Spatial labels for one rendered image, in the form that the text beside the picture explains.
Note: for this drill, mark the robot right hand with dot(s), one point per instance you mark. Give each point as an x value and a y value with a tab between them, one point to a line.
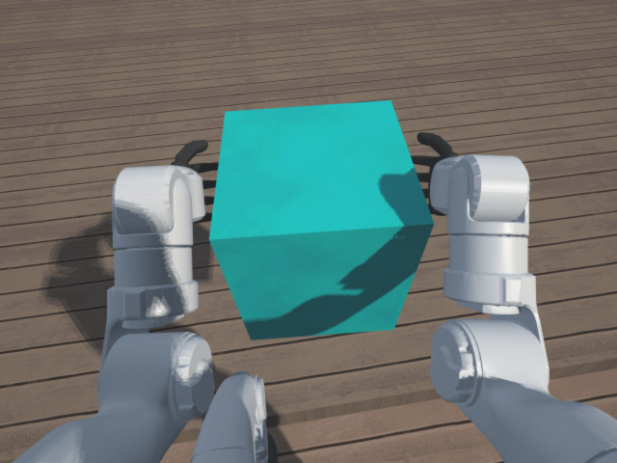
438	144

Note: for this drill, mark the right robot forearm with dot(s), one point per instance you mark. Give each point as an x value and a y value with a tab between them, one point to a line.
486	199

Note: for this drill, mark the left robot upper arm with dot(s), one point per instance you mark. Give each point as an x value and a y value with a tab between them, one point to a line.
150	386

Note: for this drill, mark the carton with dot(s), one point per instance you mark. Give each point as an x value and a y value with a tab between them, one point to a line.
319	221

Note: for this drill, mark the right robot upper arm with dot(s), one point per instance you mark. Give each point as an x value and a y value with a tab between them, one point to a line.
496	371

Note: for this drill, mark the robot left hand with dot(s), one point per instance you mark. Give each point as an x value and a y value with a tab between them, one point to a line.
182	159

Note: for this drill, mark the left robot forearm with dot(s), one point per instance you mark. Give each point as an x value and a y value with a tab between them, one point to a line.
153	211

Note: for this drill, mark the left robot thigh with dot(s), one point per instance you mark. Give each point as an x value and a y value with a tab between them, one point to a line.
228	431

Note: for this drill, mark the left robot shin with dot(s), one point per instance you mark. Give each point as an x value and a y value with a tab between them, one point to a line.
261	436

